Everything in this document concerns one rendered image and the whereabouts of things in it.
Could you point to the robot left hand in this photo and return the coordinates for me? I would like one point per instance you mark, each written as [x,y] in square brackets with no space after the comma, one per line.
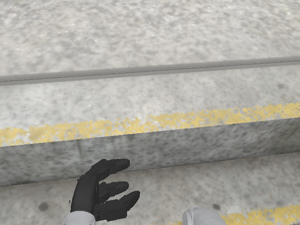
[91,196]

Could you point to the robot left forearm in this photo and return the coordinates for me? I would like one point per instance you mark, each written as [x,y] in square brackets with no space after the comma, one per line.
[79,218]

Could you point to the robot right thigh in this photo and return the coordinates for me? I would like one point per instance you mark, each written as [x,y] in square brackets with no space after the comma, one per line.
[201,216]

